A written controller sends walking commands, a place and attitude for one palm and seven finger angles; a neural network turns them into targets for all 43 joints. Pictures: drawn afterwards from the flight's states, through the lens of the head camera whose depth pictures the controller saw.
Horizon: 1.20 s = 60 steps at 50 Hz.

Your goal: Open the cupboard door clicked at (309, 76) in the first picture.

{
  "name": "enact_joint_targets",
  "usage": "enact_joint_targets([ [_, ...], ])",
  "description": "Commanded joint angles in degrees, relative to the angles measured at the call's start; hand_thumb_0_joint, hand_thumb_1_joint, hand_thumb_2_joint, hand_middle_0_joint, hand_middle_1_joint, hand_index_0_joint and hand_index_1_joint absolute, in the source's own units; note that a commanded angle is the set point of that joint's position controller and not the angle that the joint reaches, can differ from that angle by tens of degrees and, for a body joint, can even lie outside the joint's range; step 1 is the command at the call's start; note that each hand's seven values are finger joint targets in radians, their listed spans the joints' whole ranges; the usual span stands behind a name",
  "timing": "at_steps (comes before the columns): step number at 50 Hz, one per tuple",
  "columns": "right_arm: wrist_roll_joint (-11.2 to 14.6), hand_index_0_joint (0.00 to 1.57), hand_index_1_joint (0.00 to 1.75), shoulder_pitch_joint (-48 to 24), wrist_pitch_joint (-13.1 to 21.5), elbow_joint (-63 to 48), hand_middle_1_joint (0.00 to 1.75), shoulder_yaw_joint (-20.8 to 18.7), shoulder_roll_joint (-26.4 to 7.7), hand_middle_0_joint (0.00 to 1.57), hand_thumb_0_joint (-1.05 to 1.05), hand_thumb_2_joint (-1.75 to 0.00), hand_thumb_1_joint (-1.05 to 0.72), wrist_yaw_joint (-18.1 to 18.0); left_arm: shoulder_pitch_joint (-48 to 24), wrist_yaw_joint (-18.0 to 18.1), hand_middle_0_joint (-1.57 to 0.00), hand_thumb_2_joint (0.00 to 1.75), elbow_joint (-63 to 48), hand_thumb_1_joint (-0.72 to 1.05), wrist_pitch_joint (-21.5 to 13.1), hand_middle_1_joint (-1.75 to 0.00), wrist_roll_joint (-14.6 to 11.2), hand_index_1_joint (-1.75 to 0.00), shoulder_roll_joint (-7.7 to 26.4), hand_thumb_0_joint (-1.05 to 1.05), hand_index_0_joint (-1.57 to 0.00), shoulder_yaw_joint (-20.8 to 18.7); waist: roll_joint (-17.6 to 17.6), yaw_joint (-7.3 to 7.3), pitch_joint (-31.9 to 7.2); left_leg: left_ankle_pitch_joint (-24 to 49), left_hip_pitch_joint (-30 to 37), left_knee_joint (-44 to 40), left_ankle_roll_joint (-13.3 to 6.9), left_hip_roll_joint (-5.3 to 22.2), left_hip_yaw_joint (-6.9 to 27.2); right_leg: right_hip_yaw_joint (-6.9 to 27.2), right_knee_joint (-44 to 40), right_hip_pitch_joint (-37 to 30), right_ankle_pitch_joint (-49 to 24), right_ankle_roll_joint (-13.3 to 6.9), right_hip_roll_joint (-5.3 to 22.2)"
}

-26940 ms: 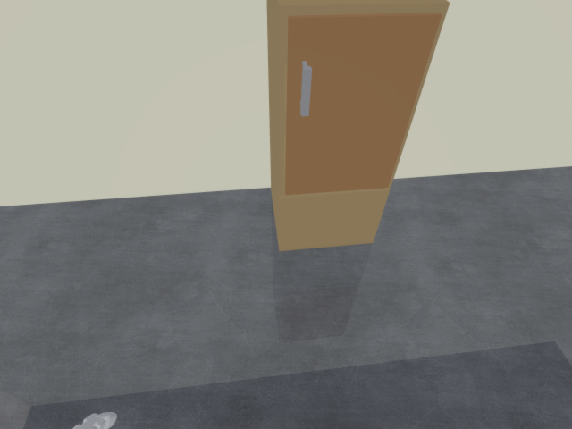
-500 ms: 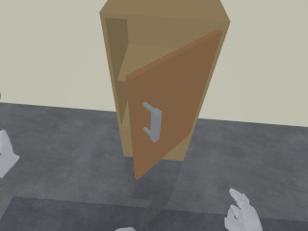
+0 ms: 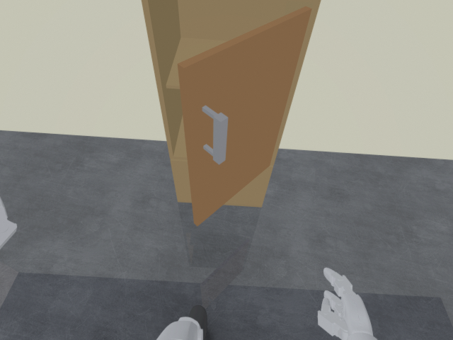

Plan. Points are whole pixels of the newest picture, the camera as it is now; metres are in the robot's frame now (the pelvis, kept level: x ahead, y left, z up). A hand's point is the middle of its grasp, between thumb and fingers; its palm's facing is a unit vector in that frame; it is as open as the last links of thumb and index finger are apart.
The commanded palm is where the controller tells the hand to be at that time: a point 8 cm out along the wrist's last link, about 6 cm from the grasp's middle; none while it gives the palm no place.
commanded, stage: stop stepping back and stand still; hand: left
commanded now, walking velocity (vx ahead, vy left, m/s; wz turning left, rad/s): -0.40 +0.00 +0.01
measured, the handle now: (213, 135) +0.51 +0.09 +0.04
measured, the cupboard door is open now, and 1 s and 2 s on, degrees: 48 48 48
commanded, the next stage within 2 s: let the arm hang, fingers relaxed in 0.78 s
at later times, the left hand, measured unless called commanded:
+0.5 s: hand out of the picture +0.12 +0.24 +0.19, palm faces +0.37 -0.76 -0.54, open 7.4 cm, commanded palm +0.07 +0.28 +0.20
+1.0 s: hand (56, 329) +0.12 +0.25 +0.03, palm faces +0.16 -0.86 -0.49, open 7.4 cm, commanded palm none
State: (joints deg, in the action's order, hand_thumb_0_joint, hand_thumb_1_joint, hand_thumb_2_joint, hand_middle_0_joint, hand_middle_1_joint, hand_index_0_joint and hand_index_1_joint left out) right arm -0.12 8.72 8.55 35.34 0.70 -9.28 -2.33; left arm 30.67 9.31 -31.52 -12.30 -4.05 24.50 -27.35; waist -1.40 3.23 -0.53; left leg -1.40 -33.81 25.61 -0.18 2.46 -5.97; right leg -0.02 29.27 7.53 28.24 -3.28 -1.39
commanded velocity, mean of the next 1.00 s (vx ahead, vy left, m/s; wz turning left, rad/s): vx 0.08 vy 0.04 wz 0.00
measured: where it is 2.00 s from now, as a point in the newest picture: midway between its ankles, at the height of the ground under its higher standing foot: outside the picture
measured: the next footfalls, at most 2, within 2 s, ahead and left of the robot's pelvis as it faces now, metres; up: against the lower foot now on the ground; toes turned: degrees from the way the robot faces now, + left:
left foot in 0.18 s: +0.05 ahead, +0.08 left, +0.00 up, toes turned +1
right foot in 0.50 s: -0.08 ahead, -0.10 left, +0.00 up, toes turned +0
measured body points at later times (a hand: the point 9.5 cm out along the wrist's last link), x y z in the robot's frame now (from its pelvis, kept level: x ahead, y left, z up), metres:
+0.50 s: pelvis -0.07 -0.02 +0.02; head -0.07 -0.01 +0.47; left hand +0.09 +0.28 +0.21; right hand +0.06 -0.26 -0.07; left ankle +0.01 +0.08 -0.71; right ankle -0.13 -0.09 -0.72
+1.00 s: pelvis -0.10 +0.00 +0.01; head -0.09 -0.03 +0.46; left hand +0.10 +0.30 +0.06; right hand +0.07 -0.26 -0.10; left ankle -0.07 +0.12 -0.72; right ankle -0.12 -0.10 -0.71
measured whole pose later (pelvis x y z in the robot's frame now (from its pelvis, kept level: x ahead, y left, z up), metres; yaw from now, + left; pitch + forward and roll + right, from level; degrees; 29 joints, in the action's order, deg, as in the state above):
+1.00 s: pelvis -0.10 +0.00 +0.01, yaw +2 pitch +1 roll +2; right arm -1.0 8.8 3.8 41.8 -1.1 -18.4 -0.1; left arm 17.1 1.6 7.1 -2.2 1.5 20.6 -9.2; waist 2.7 -0.3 -1.3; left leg -13.6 -19.6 32.1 -0.8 -1.2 -1.8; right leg -1.6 39.0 17.1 25.1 -0.5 1.3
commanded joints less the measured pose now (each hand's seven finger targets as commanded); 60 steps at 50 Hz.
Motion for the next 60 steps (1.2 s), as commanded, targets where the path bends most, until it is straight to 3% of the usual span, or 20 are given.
enact_joint_targets([
  [1, -1.0, 0.20, 0.30, -6.3, 2.3, -5.9, 0.30, -1.8, -7.4, 0.20, 0.00, -0.90, -0.90, -1.3, -9.1, 1.5, -0.20, 0.90, -14.7, 0.90, -6.0, -0.30, 1.4, -0.30, 17.0, 0.00, -0.20, -7.2, -7.7, -0.86, -2.9, -26.8, 5.7, 34.7, 3.2, -3.6, 4.4, 16.4, -15.6, 10.3, -47.7, -6.9, 22.9],
  [3, 0.5, 0.20, 0.30, -6.5, 2.1, -7.1, 0.30, -2.0, -7.3, 0.20, 0.00, -0.90, -0.90, -1.9, -10.0, 0.1, -0.20, 0.90, -14.5, 0.90, -4.5, -0.30, 2.4, -0.30, 15.9, 0.00, -0.20, -6.2, -14.9, -1.42, -9.8, -23.7, 2.5, 29.7, 2.3, -3.8, 4.6, 8.2, -3.8, -4.0, -72.1, -2.8, 16.2],
  [6, 1.0, 0.20, 0.30, -6.6, 0.9, -8.0, 0.30, -0.2, -7.0, 0.20, 0.00, -0.90, -0.90, -4.0, -1.6, -0.4, -0.20, 0.90, -10.7, 0.90, -2.2, -0.30, 1.1, -0.30, 10.7, 0.00, -0.20, -5.0, -1.1, -3.96, -6.7, -7.3, 16.4, 4.2, 1.2, -6.8, -0.9, 0.3, 4.3, -1.5, -67.6, 0.6, 8.8],
  [7, 1.2, 0.20, 0.30, -5.2, 1.0, -7.6, 0.30, -0.7, -8.3, 0.20, 0.00, -0.90, -0.90, -3.8, -0.2, -0.4, -0.20, 0.90, -10.8, 0.90, -1.8, -0.30, 0.6, -0.30, 10.1, 0.00, -0.20, -4.6, 6.5, -4.46, -9.1, 10.5, 25.9, -3.7, 0.2, -3.7, 1.4, -0.6, 9.4, 2.2, -56.9, 2.8, 6.5],
  [9, 0.2, 0.20, 0.30, -0.1, 2.2, -7.6, 0.30, -2.9, -10.1, 0.20, 0.00, -0.90, -0.90, -2.0, 2.1, -0.6, -0.20, 0.90, -12.3, 0.90, -2.4, -0.30, 0.9, -0.30, 10.6, 0.00, -0.20, -4.9, 15.0, -2.83, -14.1, 42.9, 38.9, -3.0, -7.2, 14.1, 20.8, 1.8, 23.2, 15.1, 2.3, 3.9, 0.2],
  [11, 0.3, 0.20, 0.30, -0.5, 3.0, -7.4, 0.30, -3.8, -10.9, 0.20, 0.00, -0.90, -0.90, -1.1, 1.0, -0.8, -0.20, 0.90, -7.9, 0.90, -2.5, -0.30, 0.5, -0.30, 9.3, 0.00, -0.20, -5.1, 6.8, -3.01, -7.1, 10.2, 27.3, -10.9, -7.9, 14.8, 21.9, 2.9, 25.0, 15.1, 5.7, 4.0, -1.5],
  [20, -0.7, 0.20, 0.30, -1.9, 2.8, -9.2, 0.30, -2.8, -9.7, 0.20, 0.00, -0.90, -0.90, -2.1, 5.7, 1.0, -0.20, 0.90, -13.0, 0.90, -1.4, -0.30, 2.4, -0.30, 9.8, 0.00, -0.20, -5.0, 17.0, -3.19, -1.9, -37.1, 4.7, -23.2, -2.8, 7.5, 12.1, -7.4, 9.4, -4.8, -1.7, 3.5, -1.9],
  [23, -1.0, 0.20, 0.30, -1.6, 1.9, -8.3, 0.30, -3.2, -10.0, 0.20, 0.00, -0.90, -0.90, -2.6, 2.6, 1.3, -0.20, 0.90, -10.5, 0.90, -1.0, -0.30, 2.9, -0.30, 11.5, 0.00, -0.20, -5.0, 8.6, -3.39, -1.8, -35.2, 6.1, -12.1, -1.3, 3.4, 9.3, -5.8, -6.6, -6.8, -1.3, 1.5, -0.1],
  [26, -1.2, 0.20, 0.30, -1.5, 0.7, -6.5, 0.30, -3.2, -10.3, 0.20, 0.00, -0.90, -0.90, -2.3, -3.4, 0.7, -0.20, 0.90, -9.4, 0.90, -1.2, -0.30, 2.0, -0.30, 13.7, 0.00, -0.20, -5.4, -10.8, -3.06, 1.4, -18.3, 3.8, 27.9, 0.4, -2.2, 7.5, 25.3, -23.8, 8.7, -1.7, -8.4, 23.3],
  [32, 0.2, 0.20, 0.30, -0.7, 1.6, -4.1, 0.30, -2.7, -8.9, 0.20, 0.00, -0.90, -0.90, -2.6, -7.5, 0.3, -0.20, 0.90, 1.6, 0.90, -3.1, -0.30, 3.1, -0.30, 7.6, 0.00, -0.20, -0.3, -2.2, -4.04, 1.3, -12.8, 4.5, 22.2, 0.2, -0.9, 3.3, 8.2, -13.0, 1.8, -31.3, -1.5, 15.7],
  [37, -0.1, 0.20, 0.30, -2.2, 2.0, -5.9, 0.30, -2.8, -8.8, 0.20, 0.00, -0.90, -0.90, -2.7, -5.8, 0.4, -0.20, 0.90, -0.4, 0.90, -4.0, -0.30, 2.9, -0.30, 8.8, 0.00, -0.20, -1.7, -10.0, -1.76, 0.0, -13.9, 11.4, 8.2, -1.8, -2.3, 0.6, 7.4, -9.9, -2.4, -43.2, 1.3, 15.1],
  [40, -0.2, 0.20, 0.30, -1.7, 1.5, -7.2, 0.30, -2.8, -8.7, 0.20, 0.00, -0.90, -0.90, -2.1, -3.1, 0.6, -0.20, 0.90, -5.4, 0.90, -4.5, -0.30, 2.4, -0.30, 9.9, 0.00, -0.20, -3.8, -5.0, -2.37, -3.3, -6.8, 18.0, -0.8, -2.1, -2.1, 1.6, 6.1, -6.2, -3.5, -45.1, 2.1, 13.5],
  [43, 0.1, 0.20, 0.30, -0.4, 1.1, -8.4, 0.30, -3.6, -10.1, 0.20, 0.00, -0.90, -0.90, -2.1, -0.5, 0.4, -0.20, 0.90, -8.8, 0.90, -4.8, -0.30, 2.0, -0.30, 10.3, 0.00, -0.20, -4.5, 5.9, -2.42, -8.0, 14.7, 29.4, -0.4, -4.0, 4.7, 8.1, 1.8, 0.7, 2.6, -36.1, 5.2, 6.5],
  [44, -0.2, 0.20, 0.30, -2.1, 2.1, 3.9, 0.30, -6.1, -22.5, 0.20, 0.00, -0.90, -0.90, 2.5, -4.6, -7.5, -0.20, 0.90, 37.2, 0.90, 5.2, -0.30, 7.4, -0.30, -0.5, 0.00, -0.20, 21.4, 8.7, -5.91, -1.8, 24.1, 22.9, 6.5, -5.4, 6.5, 10.7, -2.7, 10.1, 11.1, -36.4, 3.6, 7.9],
  [46, -0.4, 0.20, 0.30, 1.6, -3.6, 2.5, 0.30, -5.1, -17.0, 0.20, 0.00, -0.90, -0.90, 2.5, -3.6, -8.7, -0.20, 0.90, 38.0, 0.90, 12.1, -0.30, 6.5, -0.30, -5.1, 0.00, -0.20, 20.7, 13.8, -3.50, -3.9, 25.7, 20.3, 1.6, -8.3, 10.4, 15.2, -2.1, 12.9, 12.0, -3.9, 3.2, 3.5],
  [48, -1.4, 0.20, 0.30, 1.0, -4.7, 2.5, 0.30, -4.0, -15.9, 0.20, 0.00, -0.90, -0.90, 2.5, -8.7, -8.9, -0.20, 0.90, 43.0, 0.90, 12.0, -0.30, 6.0, -0.30, -4.3, 0.00, -0.20, 21.7, 5.9, -3.25, -4.6, 18.6, 16.5, -0.4, -9.8, 10.7, 19.2, 0.1, 13.2, 10.3, 0.9, 3.2, 2.2],
  [50, -1.3, 0.20, 0.30, -0.9, -5.2, 3.3, 0.30, -3.1, -15.2, 0.20, 0.00, -0.90, -0.90, 2.1, -8.9, -9.1, -0.20, 0.90, 50.2, 0.90, 11.5, -0.30, 6.3, -0.30, -2.1, 0.00, -0.20, 21.9, -7.0, -0.96, -7.0, 8.5, 13.9, 4.2, -6.3, 6.8, 15.3, 1.3, 1.2, 0.9, -15.4, 2.7, 4.3],
  [52, -0.9, 0.20, 0.30, -0.2, -6.1, 4.6, 0.30, -3.2, -12.5, 0.20, 0.00, -0.90, -0.90, 2.1, -12.8, -9.0, -0.20, 0.90, 57.2, 0.90, 11.0, -0.30, 6.4, -0.30, 2.0, 0.00, -0.20, 21.7, -17.3, -2.70, -5.9, -9.5, 13.7, 9.3, -1.1, -1.8, 8.2, 11.5, -6.4, 2.0, -32.7, -1.4, 14.3],
  [56, -1.6, 0.20, 0.30, 1.7, -8.9, 11.1, 0.30, -2.4, -10.3, 0.20, 0.00, -0.90, -0.90, 2.3, -19.7, -8.5, -0.20, 0.90, 68.7, 0.90, 12.0, -0.30, 5.4, -0.30, -1.4, 0.00, -0.20, 24.5, -4.1, -5.43, 1.9, -6.1, 21.9, 5.2, -0.5, -1.0, 7.5, 7.9, -7.5, 12.8, -21.2, -1.6, 11.3],
  [60, -1.1, 0.20, 0.30, 1.2, -8.7, 16.3, 0.30, -1.4, -9.7, 0.20, 0.00, -0.90, -0.90, 1.8, -14.5, -8.0, -0.20, 0.90, 79.8, 0.90, 12.3, -0.30, 4.6, -0.30, -4.1, 0.00, -0.20, 25.6, 11.4, -3.24, 2.1, -4.9, 19.1, -3.2, -1.9, 2.7, 12.2, 3.8, -6.9, 5.2, -14.9, 1.2, 6.4],
])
